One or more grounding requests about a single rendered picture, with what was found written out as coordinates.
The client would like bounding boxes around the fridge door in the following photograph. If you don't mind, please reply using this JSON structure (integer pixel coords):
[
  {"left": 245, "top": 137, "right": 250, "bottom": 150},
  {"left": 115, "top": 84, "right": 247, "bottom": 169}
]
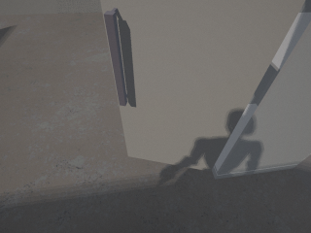
[{"left": 100, "top": 0, "right": 305, "bottom": 172}]

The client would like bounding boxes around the handle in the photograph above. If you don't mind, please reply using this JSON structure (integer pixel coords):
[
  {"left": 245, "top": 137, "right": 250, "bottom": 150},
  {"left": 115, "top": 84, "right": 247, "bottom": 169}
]
[{"left": 104, "top": 8, "right": 128, "bottom": 106}]

